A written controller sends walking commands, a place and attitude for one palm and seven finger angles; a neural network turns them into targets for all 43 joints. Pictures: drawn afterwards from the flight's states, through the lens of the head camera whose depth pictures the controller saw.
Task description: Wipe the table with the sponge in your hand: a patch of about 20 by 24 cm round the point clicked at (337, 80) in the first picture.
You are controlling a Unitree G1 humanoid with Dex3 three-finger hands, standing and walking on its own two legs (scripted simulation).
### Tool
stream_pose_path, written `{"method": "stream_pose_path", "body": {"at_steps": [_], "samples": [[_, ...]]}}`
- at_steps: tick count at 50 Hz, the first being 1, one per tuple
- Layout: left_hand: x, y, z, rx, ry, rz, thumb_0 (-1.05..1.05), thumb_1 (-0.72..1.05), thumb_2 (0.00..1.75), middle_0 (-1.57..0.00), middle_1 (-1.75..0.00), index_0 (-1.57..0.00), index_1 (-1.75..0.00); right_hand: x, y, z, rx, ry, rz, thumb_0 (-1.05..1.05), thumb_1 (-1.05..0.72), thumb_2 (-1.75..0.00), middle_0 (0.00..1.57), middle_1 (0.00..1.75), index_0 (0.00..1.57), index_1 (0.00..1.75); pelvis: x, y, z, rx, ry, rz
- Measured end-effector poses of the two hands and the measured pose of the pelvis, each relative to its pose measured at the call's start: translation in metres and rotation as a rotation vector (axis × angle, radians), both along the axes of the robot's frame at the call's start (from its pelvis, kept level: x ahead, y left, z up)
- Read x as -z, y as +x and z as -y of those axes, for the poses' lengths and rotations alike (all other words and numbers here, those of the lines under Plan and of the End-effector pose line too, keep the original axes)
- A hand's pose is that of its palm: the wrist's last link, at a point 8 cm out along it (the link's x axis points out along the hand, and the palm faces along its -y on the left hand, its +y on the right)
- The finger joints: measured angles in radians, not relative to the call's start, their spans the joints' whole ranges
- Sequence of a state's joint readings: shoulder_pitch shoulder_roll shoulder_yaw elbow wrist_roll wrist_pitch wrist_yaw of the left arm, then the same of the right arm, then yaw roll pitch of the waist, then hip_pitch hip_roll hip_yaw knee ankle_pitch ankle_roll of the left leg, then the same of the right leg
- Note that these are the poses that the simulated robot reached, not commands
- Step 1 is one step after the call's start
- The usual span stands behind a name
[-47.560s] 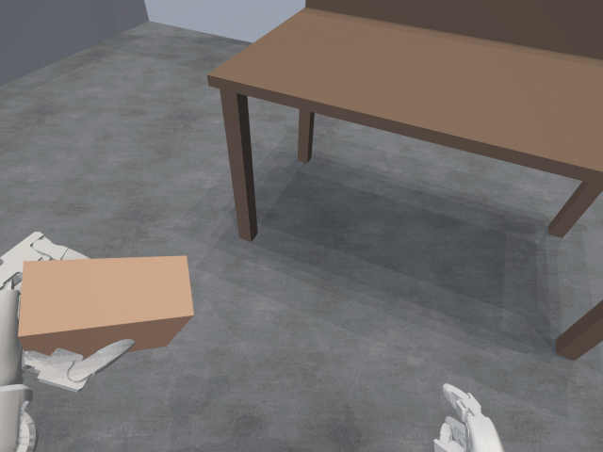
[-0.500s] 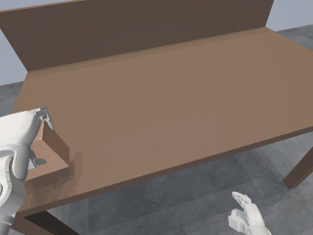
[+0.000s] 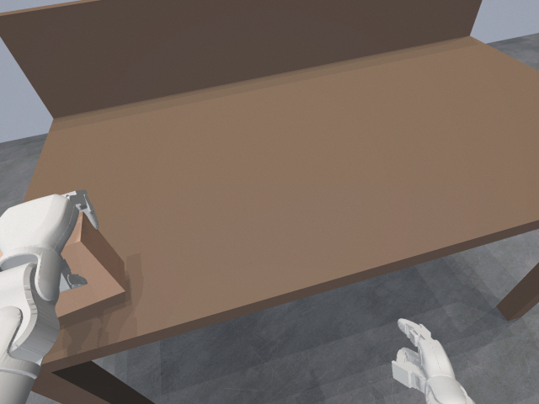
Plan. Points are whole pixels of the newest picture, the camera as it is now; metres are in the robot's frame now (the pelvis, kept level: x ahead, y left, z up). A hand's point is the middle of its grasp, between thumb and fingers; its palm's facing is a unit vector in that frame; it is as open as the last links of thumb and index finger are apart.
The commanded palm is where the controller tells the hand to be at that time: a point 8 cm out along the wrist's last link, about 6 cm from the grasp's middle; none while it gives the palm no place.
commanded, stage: move the sponge above the wiping area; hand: left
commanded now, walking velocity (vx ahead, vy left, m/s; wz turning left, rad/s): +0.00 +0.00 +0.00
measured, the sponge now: (69, 277) +0.24 +0.36 +0.06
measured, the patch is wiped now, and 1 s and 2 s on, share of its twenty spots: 0.00 0.00 0.00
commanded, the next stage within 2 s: lower the sponge onto the table in 1.46 s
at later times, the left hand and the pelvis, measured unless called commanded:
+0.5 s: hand (73, 272) +0.23 +0.32 +0.10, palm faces -0.04 -0.11 -0.99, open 10.3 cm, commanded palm +0.21 +0.31 +0.18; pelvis +0.00 +0.00 +0.00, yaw +1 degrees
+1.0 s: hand (84, 287) +0.22 +0.30 +0.09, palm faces -0.11 -0.06 -0.99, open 10.3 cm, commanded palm +0.21 +0.31 +0.18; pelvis +0.00 -0.01 +0.00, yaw +1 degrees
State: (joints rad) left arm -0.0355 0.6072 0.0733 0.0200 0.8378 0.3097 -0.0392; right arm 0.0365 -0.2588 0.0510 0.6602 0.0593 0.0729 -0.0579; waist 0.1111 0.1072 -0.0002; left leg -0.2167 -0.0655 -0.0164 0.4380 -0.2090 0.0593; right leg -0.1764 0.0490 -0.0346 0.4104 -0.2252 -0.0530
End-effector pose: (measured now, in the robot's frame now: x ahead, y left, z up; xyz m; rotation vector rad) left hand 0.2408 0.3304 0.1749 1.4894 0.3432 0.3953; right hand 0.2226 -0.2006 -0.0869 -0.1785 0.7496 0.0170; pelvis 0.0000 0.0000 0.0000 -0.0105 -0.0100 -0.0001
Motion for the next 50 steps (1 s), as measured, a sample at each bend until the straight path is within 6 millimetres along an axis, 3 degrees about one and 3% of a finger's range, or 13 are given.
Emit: {"method": "stream_pose_path", "body": {"at_steps": [6, 9, 17, 20, 27, 31, 36, 39, 44, 47, 50], "samples": [[0.021, -0.009, 0.025, 0.109, -0.059, -0.093, 0.00, -0.54, 1.04, -0.76, -1.37, -0.73, -1.35, -0.002, 0.002, -0.003, -0.006, 0.006, 0.005, 0.01, -0.91, -0.90, 0.20, 0.30, 0.21, 0.30, 0.000, 0.007, -0.005, 0.007, 0.002, 0.001], [0.022, -0.017, 0.031, 0.158, -0.046, -0.074, 0.00, -0.54, 1.04, -0.76, -1.36, -0.73, -1.35, -0.003, 0.002, -0.003, -0.022, -0.018, -0.003, 0.01, -0.91, -0.90, 0.20, 0.30, 0.20, 0.30, 0.000, 0.008, -0.004, 0.010, 0.002, 0.011], [-0.003, -0.027, -0.008, 0.000, 0.026, 0.035, 0.01, -0.54, 1.04, -0.77, -1.36, -0.73, -1.35, -0.002, 0.007, -0.003, -0.044, -0.033, -0.027, 0.01, -0.91, -0.90, 0.20, 0.30, 0.20, 0.30, 0.000, 0.007, 0.000, -0.003, -0.004, 0.018], [-0.003, -0.029, -0.011, -0.045, -0.007, 0.018, 0.00, -0.54, 1.04, -0.76, -1.36, -0.73, -1.35, -0.003, 0.011, -0.004, -0.039, -0.019, -0.006, 0.01, -0.91, -0.90, 0.20, 0.30, 0.20, 0.30, 0.000, 0.006, -0.002, -0.008, -0.005, 0.015], [0.024, -0.022, 0.031, 0.117, -0.069, -0.096, 0.00, -0.54, 1.05, -0.76, -1.37, -0.73, -1.35, -0.007, 0.013, -0.008, -0.039, -0.013, 0.036, 0.01, -0.91, -0.90, 0.20, 0.30, 0.20, 0.30, 0.000, 0.004, -0.004, -0.014, -0.001, 0.016], [0.013, -0.017, 0.047, 0.213, -0.012, -0.023, 0.00, -0.54, 1.05, -0.77, -1.36, -0.73, -1.35, -0.009, 0.009, -0.009, -0.047, -0.019, 0.032, 0.01, -0.91, -0.90, 0.20, 0.30, 0.20, 0.30, 0.000, 0.004, 0.000, 0.000, 0.002, 0.023], [-0.014, -0.015, 0.025, 0.096, 0.044, 0.090, 0.01, -0.54, 1.05, -0.77, -1.36, -0.73, -1.35, -0.005, 0.003, -0.004, -0.046, 0.000, -0.007, 0.01, -0.91, -0.90, 0.20, 0.30, 0.21, 0.30, -0.001, 0.003, 0.006, 0.012, 0.004, 0.027], [-0.019, -0.020, 0.005, -0.029, 0.026, 0.078, 0.01, -0.54, 1.05, -0.76, -1.36, -0.73, -1.35, -0.002, 0.001, 0.002, -0.032, 0.013, -0.021, 0.01, -0.91, -0.90, 0.20, 0.30, 0.21, 0.30, -0.001, 0.003, 0.008, 0.014, 0.005, 0.022], [0.008, -0.034, -0.001, -0.100, -0.046, -0.101, 0.00, -0.54, 1.05, -0.76, -1.37, -0.73, -1.36, 0.000, 0.000, 0.016, -0.010, 0.000, -0.011, 0.01, -0.91, -0.90, 0.20, 0.30, 0.21, 0.30, 0.000, 0.001, 0.009, 0.001, 0.004, 0.019], [0.030, -0.038, 0.017, 0.003, -0.081, -0.178, 0.00, -0.54, 1.05, -0.76, -1.37, -0.73, -1.36, -0.002, 0.000, 0.022, -0.010, -0.038, 0.006, 0.01, -0.91, -0.90, 0.20, 0.30, 0.20, 0.30, 0.001, 0.000, 0.011, -0.013, 0.004, 0.027], [0.027, -0.037, 0.037, 0.147, -0.030, -0.146, 0.00, -0.54, 1.05, -0.76, -1.37, -0.73, -1.35, -0.004, -0.001, 0.023, -0.016, -0.074, 0.023, 0.01, -0.91, -0.90, 0.20, 0.30, 0.20, 0.30, 0.001, 0.000, 0.013, -0.013, 0.003, 0.040]]}}
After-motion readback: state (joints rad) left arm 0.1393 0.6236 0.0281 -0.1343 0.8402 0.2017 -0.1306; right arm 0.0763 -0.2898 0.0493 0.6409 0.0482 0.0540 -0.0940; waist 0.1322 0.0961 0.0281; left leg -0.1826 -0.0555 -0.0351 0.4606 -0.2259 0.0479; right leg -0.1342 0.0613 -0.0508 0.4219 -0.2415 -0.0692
